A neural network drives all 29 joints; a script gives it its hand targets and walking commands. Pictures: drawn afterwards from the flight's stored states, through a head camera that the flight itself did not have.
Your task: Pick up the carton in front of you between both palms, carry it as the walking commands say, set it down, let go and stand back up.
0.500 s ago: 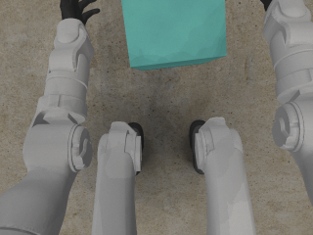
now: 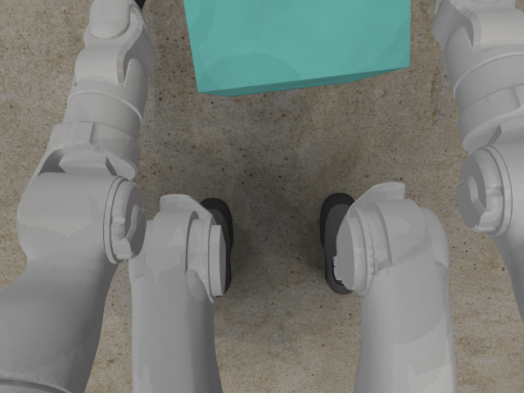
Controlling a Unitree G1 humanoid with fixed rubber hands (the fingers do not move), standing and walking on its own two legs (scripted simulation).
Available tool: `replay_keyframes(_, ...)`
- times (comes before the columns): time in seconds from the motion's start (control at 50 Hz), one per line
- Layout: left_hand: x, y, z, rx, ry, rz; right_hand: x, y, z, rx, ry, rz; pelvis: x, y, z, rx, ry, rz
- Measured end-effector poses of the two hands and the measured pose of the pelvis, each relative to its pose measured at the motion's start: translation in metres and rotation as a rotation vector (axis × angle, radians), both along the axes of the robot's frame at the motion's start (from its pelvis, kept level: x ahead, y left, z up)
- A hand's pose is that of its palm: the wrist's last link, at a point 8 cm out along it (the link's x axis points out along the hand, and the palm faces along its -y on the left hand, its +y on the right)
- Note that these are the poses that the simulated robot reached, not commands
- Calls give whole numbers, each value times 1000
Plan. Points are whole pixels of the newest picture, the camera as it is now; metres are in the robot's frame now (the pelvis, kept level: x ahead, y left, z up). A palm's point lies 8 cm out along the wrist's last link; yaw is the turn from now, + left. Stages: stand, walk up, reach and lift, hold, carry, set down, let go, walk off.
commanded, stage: reach and lift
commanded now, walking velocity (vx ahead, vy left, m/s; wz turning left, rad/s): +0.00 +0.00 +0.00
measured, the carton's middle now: (286, 4) +0.54 -0.04 -0.24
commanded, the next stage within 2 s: none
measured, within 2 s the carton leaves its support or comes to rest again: leaves its support in 0.60 s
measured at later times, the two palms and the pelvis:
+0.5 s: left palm out of the picture +0.54 +0.12 -0.17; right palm out of the picture +0.54 -0.18 -0.17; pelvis -0.01 +0.00 +0.00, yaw +0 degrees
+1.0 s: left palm out of the picture +0.50 +0.12 +0.00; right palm out of the picture +0.49 -0.18 +0.00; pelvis -0.01 +0.01 +0.07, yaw -2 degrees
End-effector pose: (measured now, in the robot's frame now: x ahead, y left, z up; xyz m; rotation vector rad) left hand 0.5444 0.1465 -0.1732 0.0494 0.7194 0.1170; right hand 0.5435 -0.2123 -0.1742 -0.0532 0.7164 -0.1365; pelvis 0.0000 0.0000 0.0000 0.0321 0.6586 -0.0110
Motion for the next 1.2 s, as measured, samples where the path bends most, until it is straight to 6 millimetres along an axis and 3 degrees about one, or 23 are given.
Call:
replay_keyframes(0.2, -6, -6, 3, -8, 6, -12, -5, 11, 3, 11, 6, 14, -7, 2, 4, -2, 0, 1)
replay_keyframes(0.3, -5, -27, 3, -31, 4, -40, -2, 27, 4, 23, 4, 32, -11, 3, 6, -3, -13, 1)
replay_keyframes(0.54, -1, -26, 5, -38, 30, -9, 0, 29, 6, 36, 40, 49, -6, 1, -1, -5, -29, 2)
replay_keyframes(0.66, 1, -27, 22, -27, 13, 25, -7, 33, 15, 39, 26, 33, -1, 1, -2, -4, -2, 3)
replay_keyframes(0.72, -4, -28, 42, -39, -16, 36, -11, 32, 35, 44, -2, 14, 0, 2, 1, -3, 15, -3)
replay_keyframes(0.8, -13, -30, 83, -55, -58, 37, -20, 30, 80, 57, -44, -9, -2, 3, 13, -4, 31, -13)
replay_keyframes(0.94, -33, -32, 155, -65, -41, 38, -42, 28, 154, 68, -26, -35, -11, 5, 54, -5, 58, -28)
replay_keyframes(1.2, -49, -27, 231, -54, -44, 26, -61, 33, 230, 61, -28, -40, -15, 8, 115, -10, 86, -28)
